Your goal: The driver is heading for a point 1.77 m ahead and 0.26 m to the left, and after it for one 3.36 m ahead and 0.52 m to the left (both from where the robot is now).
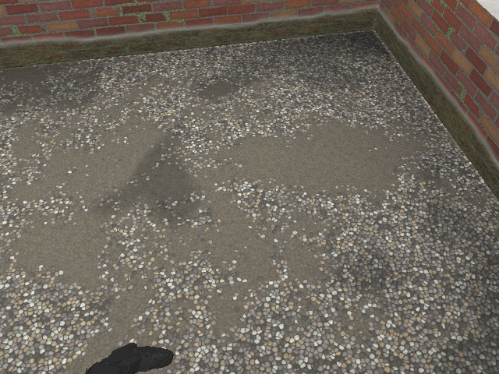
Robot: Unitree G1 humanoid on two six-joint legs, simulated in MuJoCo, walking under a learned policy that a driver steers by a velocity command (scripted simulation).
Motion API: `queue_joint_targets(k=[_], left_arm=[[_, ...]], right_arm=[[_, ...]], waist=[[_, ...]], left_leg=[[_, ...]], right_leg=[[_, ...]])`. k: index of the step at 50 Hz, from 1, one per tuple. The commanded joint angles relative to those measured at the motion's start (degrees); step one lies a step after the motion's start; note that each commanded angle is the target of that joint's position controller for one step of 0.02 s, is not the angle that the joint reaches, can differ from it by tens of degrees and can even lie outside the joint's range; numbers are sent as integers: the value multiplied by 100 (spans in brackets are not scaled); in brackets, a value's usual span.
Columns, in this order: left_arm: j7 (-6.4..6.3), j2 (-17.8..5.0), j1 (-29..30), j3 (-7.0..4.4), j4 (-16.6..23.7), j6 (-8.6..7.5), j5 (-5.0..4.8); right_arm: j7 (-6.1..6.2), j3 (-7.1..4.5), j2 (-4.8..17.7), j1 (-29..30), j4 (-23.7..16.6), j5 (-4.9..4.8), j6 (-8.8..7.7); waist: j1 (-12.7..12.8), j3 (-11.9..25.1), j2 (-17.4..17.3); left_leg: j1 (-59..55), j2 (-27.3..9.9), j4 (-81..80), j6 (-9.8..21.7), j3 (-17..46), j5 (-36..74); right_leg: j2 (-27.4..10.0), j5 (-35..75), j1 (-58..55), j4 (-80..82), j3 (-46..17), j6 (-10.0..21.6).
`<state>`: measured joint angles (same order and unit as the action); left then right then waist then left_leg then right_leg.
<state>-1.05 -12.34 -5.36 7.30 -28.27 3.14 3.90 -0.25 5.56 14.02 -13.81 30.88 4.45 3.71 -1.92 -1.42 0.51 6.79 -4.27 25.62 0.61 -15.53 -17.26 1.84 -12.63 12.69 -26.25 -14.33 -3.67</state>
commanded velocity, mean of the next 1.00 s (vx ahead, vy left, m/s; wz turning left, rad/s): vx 0.50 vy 0.00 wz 0.00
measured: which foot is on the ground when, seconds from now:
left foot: down 0.00-1.00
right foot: down 0.00-1.00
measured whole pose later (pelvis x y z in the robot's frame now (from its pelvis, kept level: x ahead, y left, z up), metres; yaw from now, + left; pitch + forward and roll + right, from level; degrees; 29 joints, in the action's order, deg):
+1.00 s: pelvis +0.00 -0.01 +0.00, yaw +0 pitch -1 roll +0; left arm -0.8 -11.7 -4.7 7.6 -29.7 3.2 4.1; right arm -0.4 5.7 13.9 -15.5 31.5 4.3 3.7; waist -2.2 -1.3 0.5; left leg 5.0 -4.3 21.9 0.0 -15.0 -15.0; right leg 1.7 -10.2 11.4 -22.7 -13.1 -3.0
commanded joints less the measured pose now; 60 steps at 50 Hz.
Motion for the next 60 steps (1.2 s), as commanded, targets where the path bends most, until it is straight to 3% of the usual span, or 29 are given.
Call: queue_joint_targets(k=[1,45,46,47,48,60], left_arm=[[-17,-426,505,-147,556,-101,5],[-8,-375,579,-115,434,-90,27],[5,-307,665,-108,417,-79,3],[18,-308,657,-106,421,-76,-2],[12,-381,555,-117,420,-90,24],[-3,-369,613,-107,395,-84,33]], right_arm=[[16,-165,535,117,-457,1,-82],[2,-154,540,-111,-395,-9,-68],[12,-119,418,-1,-366,71,-97],[14,-120,432,42,-382,62,-117],[4,-159,571,-68,-401,-33,-95],[-7,-150,548,-179,-381,-12,-69]], waist=[[0,453,33],[-32,408,38],[10,445,11],[18,372,-13],[-20,316,25],[-40,418,28]], left_leg=[[-443,-392,-598,215,492,417],[-508,-381,-848,153,586,405],[-481,-379,-934,160,596,257],[-481,-383,-966,165,615,233],[-535,-390,-892,166,613,387],[-545,-372,-907,118,630,497]], right_leg=[[-81,1940,243,180,281,159],[-118,1935,100,494,265,215],[-162,1531,86,505,183,252],[-155,1388,161,531,166,257],[-122,1757,202,556,234,224],[-137,1993,19,595,248,249]])
Keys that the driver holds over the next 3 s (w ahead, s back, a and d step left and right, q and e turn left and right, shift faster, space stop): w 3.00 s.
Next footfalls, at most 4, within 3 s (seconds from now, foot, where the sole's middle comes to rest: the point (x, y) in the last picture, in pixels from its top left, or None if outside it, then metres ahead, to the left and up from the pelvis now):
none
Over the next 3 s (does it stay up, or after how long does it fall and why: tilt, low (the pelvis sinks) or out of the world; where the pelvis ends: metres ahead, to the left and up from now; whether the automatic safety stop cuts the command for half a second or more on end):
stays up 0.00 -0.02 0.01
